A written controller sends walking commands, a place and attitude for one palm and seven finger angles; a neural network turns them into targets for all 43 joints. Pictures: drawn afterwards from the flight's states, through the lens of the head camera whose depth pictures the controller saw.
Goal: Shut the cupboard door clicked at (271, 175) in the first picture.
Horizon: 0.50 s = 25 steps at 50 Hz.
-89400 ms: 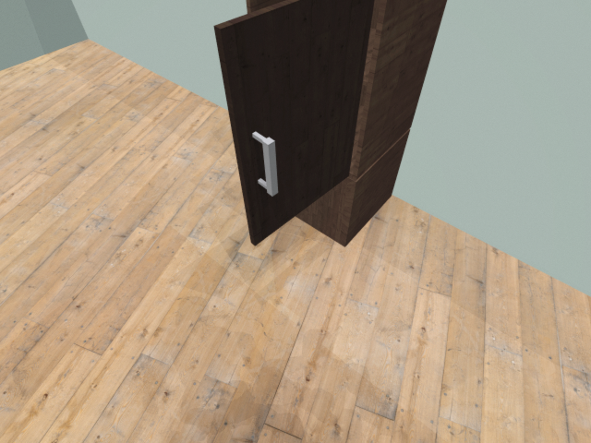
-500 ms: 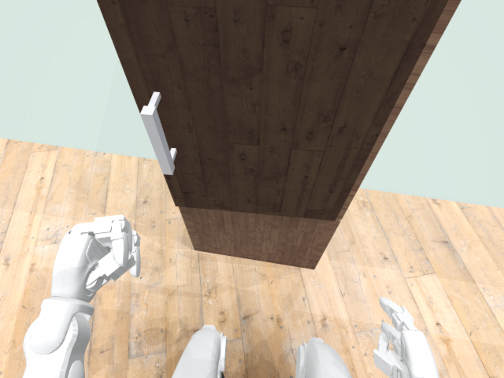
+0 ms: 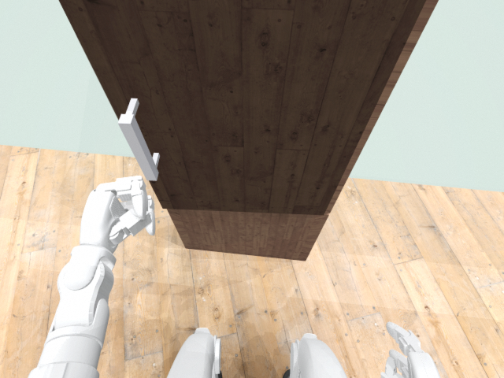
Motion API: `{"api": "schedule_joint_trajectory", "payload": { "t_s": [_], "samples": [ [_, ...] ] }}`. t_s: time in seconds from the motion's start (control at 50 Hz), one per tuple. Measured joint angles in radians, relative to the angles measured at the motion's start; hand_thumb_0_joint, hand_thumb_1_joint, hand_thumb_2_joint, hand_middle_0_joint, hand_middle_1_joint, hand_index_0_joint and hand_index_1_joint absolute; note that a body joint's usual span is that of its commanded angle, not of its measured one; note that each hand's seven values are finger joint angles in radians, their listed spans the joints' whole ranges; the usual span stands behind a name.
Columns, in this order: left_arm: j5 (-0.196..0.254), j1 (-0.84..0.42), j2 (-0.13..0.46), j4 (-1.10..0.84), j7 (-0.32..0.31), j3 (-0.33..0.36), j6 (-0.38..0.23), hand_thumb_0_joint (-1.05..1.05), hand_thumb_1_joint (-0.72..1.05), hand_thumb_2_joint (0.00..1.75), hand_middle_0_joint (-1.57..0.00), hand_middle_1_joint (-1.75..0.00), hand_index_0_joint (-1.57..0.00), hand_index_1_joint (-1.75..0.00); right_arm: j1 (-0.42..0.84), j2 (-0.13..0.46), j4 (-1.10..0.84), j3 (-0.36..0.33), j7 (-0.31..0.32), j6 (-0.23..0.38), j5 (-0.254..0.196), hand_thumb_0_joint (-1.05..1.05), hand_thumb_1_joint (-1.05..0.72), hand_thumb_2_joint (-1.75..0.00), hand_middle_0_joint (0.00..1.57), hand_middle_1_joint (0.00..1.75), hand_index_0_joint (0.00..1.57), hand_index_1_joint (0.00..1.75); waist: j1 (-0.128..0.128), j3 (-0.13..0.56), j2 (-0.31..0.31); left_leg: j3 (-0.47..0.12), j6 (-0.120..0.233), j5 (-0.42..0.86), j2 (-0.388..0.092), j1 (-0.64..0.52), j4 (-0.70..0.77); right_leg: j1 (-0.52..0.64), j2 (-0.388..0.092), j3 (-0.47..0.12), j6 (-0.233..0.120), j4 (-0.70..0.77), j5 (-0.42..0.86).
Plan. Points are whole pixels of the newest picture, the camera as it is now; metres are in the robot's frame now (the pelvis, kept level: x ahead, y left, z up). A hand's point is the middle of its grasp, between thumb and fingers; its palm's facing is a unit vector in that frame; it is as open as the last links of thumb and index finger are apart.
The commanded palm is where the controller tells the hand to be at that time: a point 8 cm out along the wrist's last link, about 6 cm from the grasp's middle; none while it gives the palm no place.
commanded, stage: bring the fist close to the handle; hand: left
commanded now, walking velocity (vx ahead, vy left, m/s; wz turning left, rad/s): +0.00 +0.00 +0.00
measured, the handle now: (143, 142) +0.48 +0.21 +0.05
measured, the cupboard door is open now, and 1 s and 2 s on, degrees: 4 4 0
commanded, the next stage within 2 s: push the door shut along its arc in 0.66 s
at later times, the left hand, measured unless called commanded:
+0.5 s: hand (154, 183) +0.40 +0.17 +0.06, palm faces -0.03 -1.00 -0.05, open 3.1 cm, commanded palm +0.37 +0.22 +0.05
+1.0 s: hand (159, 177) +0.41 +0.16 +0.06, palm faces -0.09 -0.99 -0.04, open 3.2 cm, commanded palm +0.40 +0.22 +0.05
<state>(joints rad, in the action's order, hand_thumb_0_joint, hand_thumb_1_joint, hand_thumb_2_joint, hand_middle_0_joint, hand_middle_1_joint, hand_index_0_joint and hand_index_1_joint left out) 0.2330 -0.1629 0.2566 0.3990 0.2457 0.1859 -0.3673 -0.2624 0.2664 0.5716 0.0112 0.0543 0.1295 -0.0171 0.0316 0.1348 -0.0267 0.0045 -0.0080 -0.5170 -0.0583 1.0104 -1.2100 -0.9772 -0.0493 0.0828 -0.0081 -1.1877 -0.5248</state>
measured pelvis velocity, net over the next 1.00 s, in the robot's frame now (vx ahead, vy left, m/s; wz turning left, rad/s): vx -0.01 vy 0.00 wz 0.00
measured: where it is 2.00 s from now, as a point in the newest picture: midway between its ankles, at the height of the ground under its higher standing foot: outside the picture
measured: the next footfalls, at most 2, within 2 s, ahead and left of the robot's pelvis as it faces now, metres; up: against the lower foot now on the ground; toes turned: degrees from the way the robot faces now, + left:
none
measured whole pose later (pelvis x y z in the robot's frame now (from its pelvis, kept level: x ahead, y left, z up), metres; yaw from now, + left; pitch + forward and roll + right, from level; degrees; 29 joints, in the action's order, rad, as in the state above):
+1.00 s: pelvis -0.01 +0.00 +0.00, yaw +0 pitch +19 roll -1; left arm 0.18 -0.54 0.31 0.82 0.28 0.23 -0.46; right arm -0.26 0.27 0.61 0.01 0.04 0.06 -0.02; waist 0.06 0.13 -0.02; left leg 0.01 0.00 -0.49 -0.06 1.04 -1.20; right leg -1.01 -0.05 0.07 -0.01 -1.18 -0.50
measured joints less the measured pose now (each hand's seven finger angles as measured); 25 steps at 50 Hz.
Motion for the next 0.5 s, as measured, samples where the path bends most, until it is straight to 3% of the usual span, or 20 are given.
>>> {"api": "schedule_joint_trajectory", "payload": {
  "t_s": [0.1,0.24,0.34,0.42,0.5],
  "samples": [
    [-0.015,-0.084,0.001,0.063,-0.024,0.015,-0.040,0.02,0.90,0.90,-1.30,-1.50,-1.31,-1.50,0.001,-0.003,0.015,-0.004,-0.009,-0.009,0.004,0.02,-0.90,-0.90,0.21,0.30,0.21,0.30,0.001,0.010,0.002,0.005,-0.001,-0.001,0.001,0.000,0.005,-0.004,-0.001,-0.005,0.001,0.001,-0.002],
    [-0.033,-0.172,0.012,0.196,-0.018,0.022,-0.012,0.02,0.90,0.90,-1.30,-1.50,-1.30,-1.50,-0.006,-0.006,0.011,-0.002,-0.020,-0.041,0.001,0.01,-0.90,-0.90,0.21,0.30,0.21,0.30,0.009,0.008,-0.003,0.011,0.000,0.007,0.002,-0.004,0.022,-0.005,-0.001,-0.011,0.000,0.012,0.004],
    [-0.039,-0.223,0.005,0.248,-0.028,0.043,-0.053,0.02,0.90,0.90,-1.30,-1.50,-1.30,-1.50,-0.011,-0.008,0.025,-0.003,-0.018,-0.049,0.006,0.01,-0.90,-0.90,0.21,0.30,0.21,0.30,0.014,0.002,0.002,0.013,-0.002,0.009,0.000,0.003,0.022,-0.015,0.001,-0.013,-0.001,0.010,0.007],
    [-0.046,-0.243,0.016,0.270,-0.026,0.061,-0.083,0.02,0.90,0.90,-1.30,-1.50,-1.30,-1.50,-0.018,-0.009,0.033,-0.007,-0.023,-0.063,0.008,0.01,-0.90,-0.90,0.21,0.30,0.21,0.30,0.020,0.006,0.005,0.016,-0.003,0.008,-0.003,0.007,0.020,-0.022,0.005,-0.016,-0.003,0.006,0.007],
    [-0.040,-0.219,0.026,0.273,-0.007,0.067,-0.072,0.02,0.90,0.90,-1.30,-1.50,-1.30,-1.50,-0.031,-0.006,0.028,-0.013,-0.030,-0.082,0.003,0.01,-0.90,-0.90,0.21,0.30,0.21,0.30,0.020,0.010,0.000,0.021,-0.003,0.011,-0.005,-0.006,0.032,-0.012,0.007,-0.021,-0.002,0.017,0.011]
  ]
}}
